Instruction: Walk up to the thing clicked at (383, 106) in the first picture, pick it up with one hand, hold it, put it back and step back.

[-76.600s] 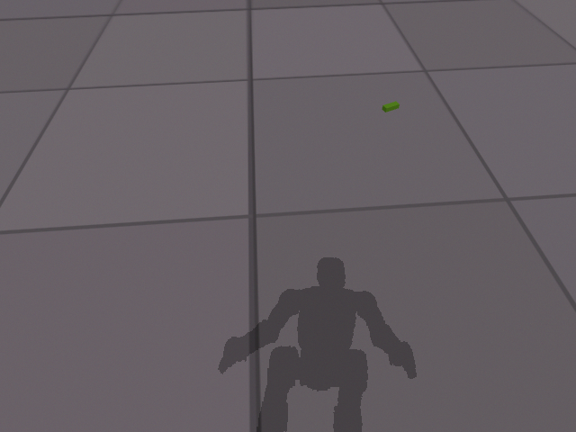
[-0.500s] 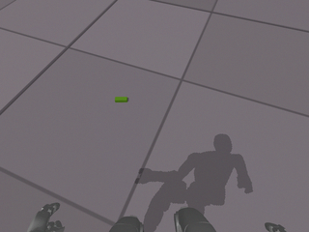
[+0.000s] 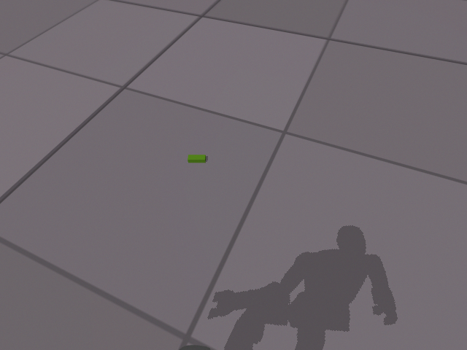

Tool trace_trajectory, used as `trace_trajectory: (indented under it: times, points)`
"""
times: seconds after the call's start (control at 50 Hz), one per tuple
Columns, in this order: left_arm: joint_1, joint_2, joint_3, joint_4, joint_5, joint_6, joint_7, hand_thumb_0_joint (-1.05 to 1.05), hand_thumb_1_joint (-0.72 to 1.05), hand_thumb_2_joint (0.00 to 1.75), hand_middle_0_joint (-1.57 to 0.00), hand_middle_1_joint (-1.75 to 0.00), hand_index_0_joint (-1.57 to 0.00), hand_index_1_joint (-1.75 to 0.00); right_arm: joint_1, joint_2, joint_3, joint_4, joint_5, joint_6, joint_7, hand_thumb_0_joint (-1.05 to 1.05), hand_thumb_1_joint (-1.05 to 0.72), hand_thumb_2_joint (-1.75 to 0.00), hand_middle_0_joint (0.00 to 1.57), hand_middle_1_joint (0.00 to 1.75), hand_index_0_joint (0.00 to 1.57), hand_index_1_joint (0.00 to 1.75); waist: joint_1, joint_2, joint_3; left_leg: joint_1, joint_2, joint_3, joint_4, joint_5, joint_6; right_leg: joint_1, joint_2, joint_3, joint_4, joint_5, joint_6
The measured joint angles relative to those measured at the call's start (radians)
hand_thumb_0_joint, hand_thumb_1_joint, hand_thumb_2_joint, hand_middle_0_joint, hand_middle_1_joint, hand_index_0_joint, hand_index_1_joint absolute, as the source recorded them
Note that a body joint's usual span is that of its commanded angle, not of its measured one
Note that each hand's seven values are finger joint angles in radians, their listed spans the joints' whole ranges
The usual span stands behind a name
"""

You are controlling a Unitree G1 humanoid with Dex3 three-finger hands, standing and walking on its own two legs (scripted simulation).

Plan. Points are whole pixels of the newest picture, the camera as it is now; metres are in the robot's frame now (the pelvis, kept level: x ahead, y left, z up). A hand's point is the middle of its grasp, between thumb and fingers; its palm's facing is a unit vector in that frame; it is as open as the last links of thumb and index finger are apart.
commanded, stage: step back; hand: left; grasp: from above
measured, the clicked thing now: (196, 158) +1.11 +0.32 -0.75
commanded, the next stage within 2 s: stand in 0.60 s
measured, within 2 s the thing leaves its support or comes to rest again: neither
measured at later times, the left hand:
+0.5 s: hand (113, 340) +0.14 +0.26 -0.14, palm faces +0.02 -0.93 -0.36, open 7.4 cm
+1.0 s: hand out of the picture +0.12 +0.25 -0.13, palm faces -0.01 -0.94 -0.33, open 7.4 cm
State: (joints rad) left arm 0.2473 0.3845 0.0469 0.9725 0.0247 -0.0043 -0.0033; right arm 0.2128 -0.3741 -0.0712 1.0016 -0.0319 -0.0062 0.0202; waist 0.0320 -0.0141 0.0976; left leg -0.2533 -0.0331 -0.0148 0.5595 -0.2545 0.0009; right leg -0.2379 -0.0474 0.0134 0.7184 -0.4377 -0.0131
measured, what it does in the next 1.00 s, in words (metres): stands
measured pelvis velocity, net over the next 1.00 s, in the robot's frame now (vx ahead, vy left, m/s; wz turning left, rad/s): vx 0.04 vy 0.00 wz -0.01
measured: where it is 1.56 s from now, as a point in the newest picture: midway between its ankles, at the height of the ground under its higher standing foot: outside the picture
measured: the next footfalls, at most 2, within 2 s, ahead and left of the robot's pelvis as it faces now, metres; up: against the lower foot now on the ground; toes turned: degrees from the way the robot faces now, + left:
none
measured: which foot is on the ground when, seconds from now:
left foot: down 0.00-1.00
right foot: down 0.00-1.00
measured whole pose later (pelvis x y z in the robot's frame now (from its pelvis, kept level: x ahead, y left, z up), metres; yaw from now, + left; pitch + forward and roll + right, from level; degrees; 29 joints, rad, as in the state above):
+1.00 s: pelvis +0.04 +0.00 +0.02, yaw +0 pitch -3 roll +0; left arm 0.07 0.34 0.00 1.15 0.01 -0.02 -0.01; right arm 0.04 -0.34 -0.01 1.12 0.00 -0.02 0.01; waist 0.01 0.01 0.07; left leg -0.10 0.02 -0.02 0.33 -0.18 -0.02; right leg -0.09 -0.02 -0.03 0.33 -0.19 0.01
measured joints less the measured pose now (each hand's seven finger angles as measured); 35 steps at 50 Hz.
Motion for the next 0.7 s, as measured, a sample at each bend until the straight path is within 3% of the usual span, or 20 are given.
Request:
trace_trajectory:
  times: [0.04, 0.1, 0.16, 0.2, 0.26, 0.32, 0.36, 0.42, 0.7]
  points:
    - [-0.009, 0.009, -0.002, 0.011, -0.004, 0.009, -0.001, 0.00, 0.90, 0.89, -0.20, -0.30, -0.20, -0.30, -0.003, 0.014, 0.003, -0.014, 0.000, -0.012, 0.002, 0.01, -0.90, -0.90, 0.20, 0.30, 0.20, 0.30, -0.011, -0.003, -0.004, 0.000, 0.010, 0.001, 0.003, -0.013, 0.012, -0.049, 0.024, 0.014, 0.106, -0.074, -0.012]
    - [-0.020, 0.021, -0.001, 0.011, -0.007, 0.001, -0.007, 0.00, 0.90, 0.89, -0.20, -0.30, -0.20, -0.30, -0.005, 0.026, 0.010, -0.028, -0.002, -0.019, 0.002, 0.01, -0.90, -0.90, 0.20, 0.30, 0.21, 0.30, -0.020, -0.009, -0.010, 0.014, 0.025, 0.006, -0.011, -0.014, 0.009, -0.085, 0.026, 0.001, 0.116, -0.077, -0.018]
    - [-0.036, 0.022, 0.005, 0.014, -0.009, -0.014, -0.009, 0.00, 0.90, 0.89, -0.20, -0.30, -0.20, -0.30, -0.013, 0.023, 0.015, -0.030, -0.001, -0.010, 0.001, 0.01, -0.90, -0.90, 0.20, 0.30, 0.21, 0.30, -0.031, -0.001, -0.013, 0.012, 0.039, 0.003, 0.012, -0.030, -0.010, -0.062, 0.021, -0.015, -0.027, 0.006, -0.011]
    - [-0.054, 0.011, 0.009, 0.021, -0.005, -0.025, -0.002, 0.00, 0.90, 0.89, -0.20, -0.30, -0.20, -0.30, -0.022, 0.014, 0.019, -0.024, 0.008, 0.004, -0.004, 0.01, -0.90, -0.90, 0.20, 0.30, 0.21, 0.30, -0.033, 0.026, -0.009, 0.000, 0.061, -0.011, 0.066, -0.063, -0.025, -0.027, 0.040, -0.033, -0.113, 0.156, -0.002]
    - [-0.067, -0.009, 0.002, 0.025, 0.005, -0.034, 0.002, 0.00, 0.90, 0.89, -0.20, -0.30, -0.20, -0.30, -0.033, 0.009, 0.021, -0.002, 0.018, 0.024, -0.015, 0.01, -0.90, -0.90, 0.20, 0.30, 0.21, 0.30, -0.019, 0.046, -0.029, -0.043, 0.039, -0.060, 0.181, -0.197, -0.014, -0.028, 0.051, -0.039, -0.104, 0.142, -0.006]
    - [-0.084, -0.029, -0.005, 0.028, 0.005, -0.035, 0.003, 0.00, 0.90, 0.89, -0.20, -0.30, -0.20, -0.30, -0.038, 0.000, 0.022, 0.009, 0.024, 0.020, -0.017, 0.01, -0.90, -0.90, 0.20, 0.30, 0.20, 0.30, -0.013, 0.048, -0.033, -0.061, 0.022, -0.057, 0.232, -0.237, -0.005, -0.019, 0.036, -0.036, -0.114, 0.131, -0.003]
    - [-0.098, -0.036, -0.009, 0.031, 0.006, -0.034, 0.002, 0.00, 0.90, 0.89, -0.20, -0.30, -0.20, -0.30, -0.038, -0.005, 0.022, 0.020, 0.023, 0.011, -0.016, 0.01, -0.90, -0.90, 0.20, 0.30, 0.20, 0.30, -0.013, 0.046, -0.034, -0.044, 0.031, -0.036, 0.168, -0.210, -0.002, -0.015, 0.025, -0.039, -0.115, 0.125, 0.005]
    - [-0.122, -0.035, -0.014, 0.036, -0.005, -0.024, 0.001, 0.00, 0.90, 0.89, -0.20, -0.30, -0.20, -0.30, -0.041, -0.004, 0.017, 0.038, 0.012, -0.003, -0.019, 0.01, -0.90, -0.90, 0.20, 0.30, 0.20, 0.30, -0.022, 0.033, -0.025, 0.008, 0.033, -0.014, 0.015, -0.021, -0.012, -0.016, 0.003, -0.042, -0.088, 0.101, 0.021]
    - [-0.190, -0.024, -0.034, 0.109, -0.028, -0.007, 0.006, 0.00, 0.90, 0.89, -0.20, -0.30, -0.20, -0.30, -0.137, 0.038, 0.052, 0.093, 0.026, -0.015, -0.016, 0.01, -0.90, -0.90, 0.20, 0.30, 0.20, 0.30, -0.020, 0.007, -0.017, 0.097, 0.041, -0.001, -0.106, -0.002, -0.014, 0.091, 0.012, -0.035, -0.263, 0.171, 0.035]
